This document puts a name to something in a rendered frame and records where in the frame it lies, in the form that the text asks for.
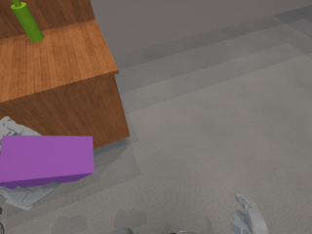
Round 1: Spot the table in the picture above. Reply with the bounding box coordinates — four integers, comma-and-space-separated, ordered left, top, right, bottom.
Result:
0, 0, 130, 155

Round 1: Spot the sponge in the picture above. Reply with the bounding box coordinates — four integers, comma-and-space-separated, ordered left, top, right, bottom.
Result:
0, 136, 95, 189

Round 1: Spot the left robot hand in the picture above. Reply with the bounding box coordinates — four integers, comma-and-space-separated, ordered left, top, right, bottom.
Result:
0, 116, 61, 211

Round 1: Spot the right robot hand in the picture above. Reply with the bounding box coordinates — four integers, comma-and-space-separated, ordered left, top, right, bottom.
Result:
231, 192, 270, 234

